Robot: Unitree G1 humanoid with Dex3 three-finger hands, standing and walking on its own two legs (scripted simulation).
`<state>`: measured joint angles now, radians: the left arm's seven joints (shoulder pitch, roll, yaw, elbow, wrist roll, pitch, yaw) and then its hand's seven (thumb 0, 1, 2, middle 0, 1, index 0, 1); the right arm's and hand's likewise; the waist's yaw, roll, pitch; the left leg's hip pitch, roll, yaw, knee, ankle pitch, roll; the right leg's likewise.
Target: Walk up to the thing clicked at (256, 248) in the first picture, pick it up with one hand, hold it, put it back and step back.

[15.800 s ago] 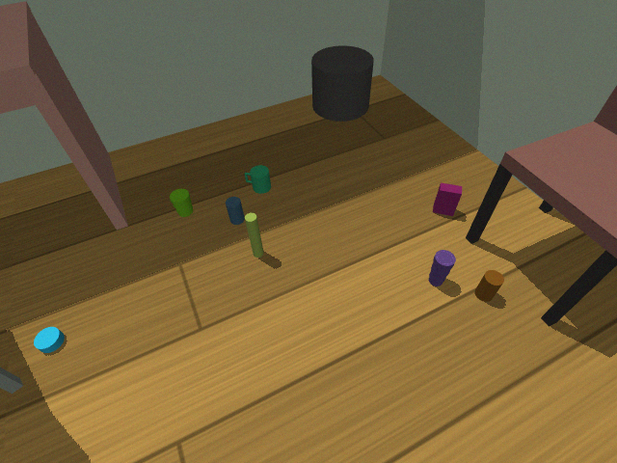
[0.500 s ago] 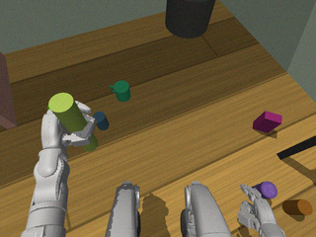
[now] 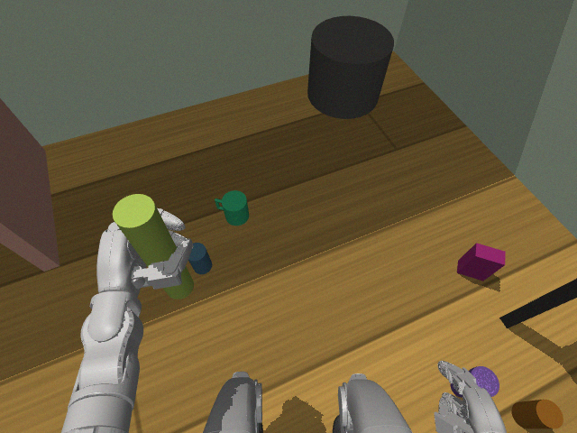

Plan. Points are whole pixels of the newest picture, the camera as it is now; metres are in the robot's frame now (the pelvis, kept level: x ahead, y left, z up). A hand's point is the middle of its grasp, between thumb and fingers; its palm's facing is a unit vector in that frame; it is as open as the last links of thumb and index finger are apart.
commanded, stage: lift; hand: left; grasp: from the side
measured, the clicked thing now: (161, 255) +0.34 +0.20 +0.02
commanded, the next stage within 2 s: hold in 0.50 s
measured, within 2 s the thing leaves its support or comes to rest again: neither
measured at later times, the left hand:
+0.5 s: hand (168, 234) +0.35 +0.17 +0.07, palm faces +0.08 -1.00 -0.01, open 5.9 cm
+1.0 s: hand (169, 227) +0.35 +0.16 +0.09, palm faces +0.07 -1.00 +0.00, open 5.9 cm
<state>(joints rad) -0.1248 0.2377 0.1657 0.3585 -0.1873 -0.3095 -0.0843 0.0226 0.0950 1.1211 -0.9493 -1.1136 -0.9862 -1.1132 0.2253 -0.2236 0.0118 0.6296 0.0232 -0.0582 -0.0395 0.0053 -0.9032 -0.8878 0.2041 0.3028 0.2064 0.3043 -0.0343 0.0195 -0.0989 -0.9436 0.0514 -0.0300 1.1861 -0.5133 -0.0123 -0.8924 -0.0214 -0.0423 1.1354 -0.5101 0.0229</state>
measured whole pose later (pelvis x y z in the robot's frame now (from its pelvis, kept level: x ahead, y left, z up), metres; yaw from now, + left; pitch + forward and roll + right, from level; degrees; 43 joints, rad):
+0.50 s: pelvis +0.01 +0.00 +0.04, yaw +0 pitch +10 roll -2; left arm -0.12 0.21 0.16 0.42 -0.18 -0.35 -0.09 0.02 0.10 1.12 -0.95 -1.12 -0.99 -1.11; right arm 0.23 -0.22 0.01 0.65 0.01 -0.05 -0.04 0.01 -0.90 -0.89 0.20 0.30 0.21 0.30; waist -0.03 0.01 -0.05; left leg -0.71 0.05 -0.02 0.98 -0.45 -0.02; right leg -0.66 -0.02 -0.04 0.94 -0.45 0.02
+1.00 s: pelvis +0.02 -0.01 +0.05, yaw +0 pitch +7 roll -1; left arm -0.12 0.19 0.15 0.44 -0.18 -0.36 -0.10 0.02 0.09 1.12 -0.95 -1.12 -0.98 -1.12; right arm 0.23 -0.22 0.00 0.66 0.01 -0.03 -0.04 0.01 -0.92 -0.89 0.20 0.30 0.21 0.30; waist -0.02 0.01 -0.03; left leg -0.59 0.05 -0.01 0.89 -0.42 -0.02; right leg -0.56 -0.02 -0.03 0.85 -0.42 0.02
